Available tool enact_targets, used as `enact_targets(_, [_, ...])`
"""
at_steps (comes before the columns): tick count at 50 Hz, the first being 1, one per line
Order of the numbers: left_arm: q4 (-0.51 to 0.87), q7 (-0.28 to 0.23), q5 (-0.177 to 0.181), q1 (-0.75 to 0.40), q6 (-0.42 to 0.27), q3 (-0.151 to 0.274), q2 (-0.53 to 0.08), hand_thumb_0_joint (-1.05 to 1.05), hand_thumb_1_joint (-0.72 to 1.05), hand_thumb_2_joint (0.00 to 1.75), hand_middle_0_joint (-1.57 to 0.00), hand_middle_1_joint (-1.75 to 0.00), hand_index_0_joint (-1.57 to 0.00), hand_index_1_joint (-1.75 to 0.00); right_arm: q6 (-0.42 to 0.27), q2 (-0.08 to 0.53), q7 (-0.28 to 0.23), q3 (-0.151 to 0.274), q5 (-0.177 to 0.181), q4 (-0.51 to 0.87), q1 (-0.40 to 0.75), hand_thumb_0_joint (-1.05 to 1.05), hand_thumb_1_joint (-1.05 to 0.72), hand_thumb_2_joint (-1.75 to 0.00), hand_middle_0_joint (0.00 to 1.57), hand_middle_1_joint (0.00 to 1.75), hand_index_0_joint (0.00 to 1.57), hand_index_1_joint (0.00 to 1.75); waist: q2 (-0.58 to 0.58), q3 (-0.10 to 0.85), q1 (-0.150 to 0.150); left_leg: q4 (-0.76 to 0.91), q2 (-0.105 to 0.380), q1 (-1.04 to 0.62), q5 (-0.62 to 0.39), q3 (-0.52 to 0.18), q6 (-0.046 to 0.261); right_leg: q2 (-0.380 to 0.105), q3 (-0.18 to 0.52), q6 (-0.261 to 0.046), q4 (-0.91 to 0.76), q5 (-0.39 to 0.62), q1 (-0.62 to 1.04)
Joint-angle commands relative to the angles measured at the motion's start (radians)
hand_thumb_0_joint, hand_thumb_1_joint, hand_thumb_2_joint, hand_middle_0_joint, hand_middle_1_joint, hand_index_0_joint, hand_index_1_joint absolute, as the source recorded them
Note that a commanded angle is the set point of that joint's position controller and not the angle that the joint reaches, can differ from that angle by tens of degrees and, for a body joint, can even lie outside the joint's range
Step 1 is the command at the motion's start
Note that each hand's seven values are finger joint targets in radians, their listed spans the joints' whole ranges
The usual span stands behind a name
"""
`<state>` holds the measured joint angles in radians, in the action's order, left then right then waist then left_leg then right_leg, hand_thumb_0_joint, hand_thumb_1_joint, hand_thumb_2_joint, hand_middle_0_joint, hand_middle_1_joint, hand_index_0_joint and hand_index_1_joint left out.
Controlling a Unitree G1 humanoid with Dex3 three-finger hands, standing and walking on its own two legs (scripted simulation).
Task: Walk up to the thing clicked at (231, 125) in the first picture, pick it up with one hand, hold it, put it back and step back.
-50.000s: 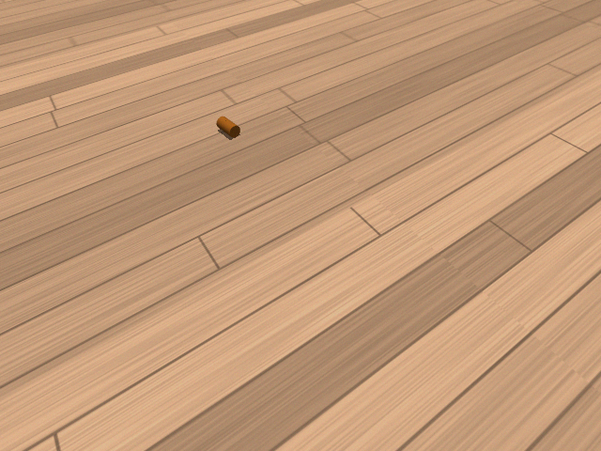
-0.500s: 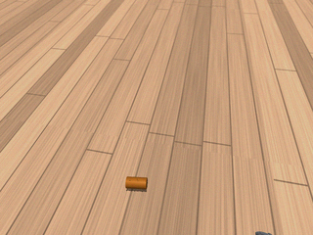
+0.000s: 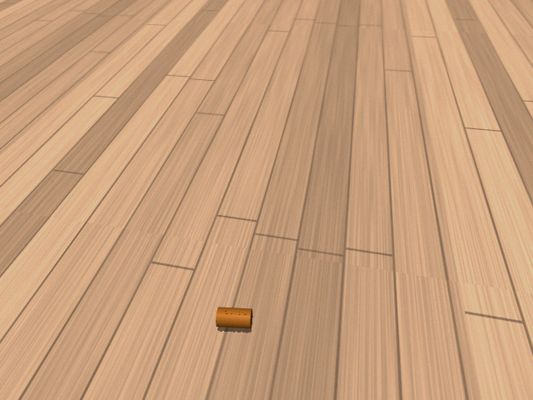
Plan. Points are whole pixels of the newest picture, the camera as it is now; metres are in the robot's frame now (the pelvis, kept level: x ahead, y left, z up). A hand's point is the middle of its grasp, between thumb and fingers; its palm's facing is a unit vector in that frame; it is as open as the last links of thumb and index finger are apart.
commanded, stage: stand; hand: left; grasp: from above
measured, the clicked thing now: (234, 317) +0.53 +0.18 -0.74
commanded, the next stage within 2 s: step back in 1.58 s
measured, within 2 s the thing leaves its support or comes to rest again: neither
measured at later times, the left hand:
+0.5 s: hand out of the picture +0.07 +0.24 -0.16, palm faces +0.02 -0.94 -0.33, open 7.4 cm
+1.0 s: hand out of the picture +0.10 +0.24 -0.15, palm faces +0.01 -0.94 -0.34, open 7.4 cm
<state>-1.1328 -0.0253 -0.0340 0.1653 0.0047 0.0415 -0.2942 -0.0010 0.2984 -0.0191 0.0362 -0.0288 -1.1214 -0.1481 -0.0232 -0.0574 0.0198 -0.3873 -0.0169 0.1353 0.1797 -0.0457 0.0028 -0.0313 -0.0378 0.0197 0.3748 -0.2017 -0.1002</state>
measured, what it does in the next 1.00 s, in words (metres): stands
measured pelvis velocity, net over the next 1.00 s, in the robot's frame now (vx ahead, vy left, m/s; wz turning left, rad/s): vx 0.02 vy -0.01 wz -0.01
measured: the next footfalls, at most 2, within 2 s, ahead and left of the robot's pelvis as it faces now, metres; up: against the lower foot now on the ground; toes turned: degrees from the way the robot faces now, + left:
left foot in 1.86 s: +0.00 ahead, +0.13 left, +0.00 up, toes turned -2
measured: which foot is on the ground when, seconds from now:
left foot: down 0.00-1.00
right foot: down 0.00-1.00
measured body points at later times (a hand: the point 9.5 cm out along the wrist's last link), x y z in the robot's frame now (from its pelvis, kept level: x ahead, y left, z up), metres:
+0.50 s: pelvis +0.01 -0.01 +0.00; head +0.02 -0.01 +0.45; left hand +0.07 +0.28 -0.13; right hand +0.08 -0.29 -0.14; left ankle +0.02 +0.12 -0.74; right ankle +0.01 -0.13 -0.74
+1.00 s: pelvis +0.02 -0.01 +0.00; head +0.03 -0.01 +0.45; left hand +0.10 +0.29 -0.13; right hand +0.10 -0.30 -0.14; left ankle +0.02 +0.12 -0.74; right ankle +0.01 -0.13 -0.74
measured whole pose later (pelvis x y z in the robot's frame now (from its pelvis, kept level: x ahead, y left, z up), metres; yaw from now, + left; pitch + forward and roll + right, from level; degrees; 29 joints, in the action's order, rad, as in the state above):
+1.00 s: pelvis +0.02 -0.01 +0.00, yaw +0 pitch -2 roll +0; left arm -1.16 -0.01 -0.02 0.09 0.00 0.04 -0.31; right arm -0.01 0.33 -0.02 0.01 -0.02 -1.15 -0.10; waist -0.02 -0.05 0.01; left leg -0.32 0.00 0.11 0.18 -0.04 -0.01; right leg -0.02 -0.03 0.01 0.31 -0.20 -0.08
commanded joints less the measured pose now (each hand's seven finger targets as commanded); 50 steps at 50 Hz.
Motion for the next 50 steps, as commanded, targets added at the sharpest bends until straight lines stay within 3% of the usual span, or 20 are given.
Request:
enact_targets(1, [0.047,-0.012,0.006,-0.043,-0.024,0.031,-0.2,0.0,0.9,0.9,-0.2,-0.3,-0.2,-0.3,-0.018,0.183,-0.007,0.026,0.004,0.058,0.037,0.0,-0.9,-0.9,0.2,0.3,0.2,0.3,0.025,0.004,-0.006,0.1,0.102,0.041,0.024,-0.104,0.022,-0.084,0.097,-0.026,-0.099,-0.026,-0.01])
enact_targets(7, [0.038,-0.006,0.006,-0.043,-0.022,0.027,-0.205,0.0,0.9,0.9,-0.2,-0.3,-0.2,-0.3,-0.019,0.195,-0.003,0.022,0.006,0.052,0.043,0.0,-0.9,-0.9,0.2,0.3,0.2,0.3,0.021,0.001,-0.002,0.109,0.105,0.046,0.051,-0.105,0.021,-0.081,0.097,-0.03,-0.104,-0.063,-0.021])
enact_targets(16, [0.027,-0.005,0.015,-0.054,-0.026,0.027,-0.21,0.0,0.9,0.9,-0.2,-0.3,-0.2,-0.3,-0.027,0.203,-0.008,0.014,0.007,0.04,0.043,0.0,-0.9,-0.9,0.2,0.3,0.2,0.3,0.016,0.056,-0.002,0.09,0.118,-0.004,-0.117,-0.093,0.023,-0.094,0.097,-0.034,-0.089,0.086,0.024])
enact_targets(22, [0.025,-0.003,0.015,-0.064,-0.027,0.025,-0.209,0.0,0.9,0.9,-0.2,-0.3,-0.2,-0.3,-0.027,0.21,-0.009,0.009,0.01,0.032,0.047,0.0,-0.9,-0.9,0.2,0.3,0.2,0.3,0.026,0.064,-0.007,0.087,0.122,-0.026,-0.16,-0.087,0.023,-0.092,0.094,-0.029,-0.095,0.121,0.021])
enact_targets(28, [0.026,0.0,0.019,-0.079,-0.026,0.023,-0.21,0.0,0.9,0.9,-0.2,-0.3,-0.2,-0.3,-0.028,0.216,-0.009,0.006,0.011,0.027,0.049,0.0,-0.9,-0.9,0.2,0.3,0.2,0.3,0.015,0.046,-0.01,0.102,0.122,-0.009,-0.138,-0.081,0.016,-0.092,0.098,-0.031,-0.102,0.108,0.026])
enact_targets(36, [0.032,-0.003,0.022,-0.097,-0.03,0.028,-0.217,0.0,0.9,0.9,-0.2,-0.3,-0.2,-0.3,-0.031,0.218,-0.01,0.007,0.011,0.033,0.065,0.0,-0.9,-0.9,0.2,0.3,0.2,0.3,0.028,0.091,-0.011,0.083,0.132,-0.044,-0.255,-0.074,0.02,-0.101,0.091,-0.03,-0.085,0.221,0.06])
enact_targets(46, [0.033,0.003,0.019,-0.105,-0.026,0.028,-0.228,0.0,0.9,0.9,-0.2,-0.3,-0.2,-0.3,-0.03,0.226,-0.008,0.005,0.012,0.031,0.074,0.0,-0.9,-0.9,0.2,0.3,0.2,0.3,0.026,0.068,-0.013,0.113,0.129,-0.016,-0.163,-0.079,0.016,-0.095,0.09,-0.031,-0.103,0.125,0.045])
enact_targets(50, [0.038,0.003,0.021,-0.108,-0.033,0.024,-0.227,0.0,0.9,0.9,-0.2,-0.3,-0.2,-0.3,-0.033,0.228,-0.004,0.005,0.014,0.032,0.073,0.0,-0.9,-0.9,0.2,0.3,0.2,0.3,0.028,0.076,-0.016,0.104,0.135,-0.032,-0.206,-0.079,0.016,-0.099,0.09,-0.032,-0.104,0.157,0.048])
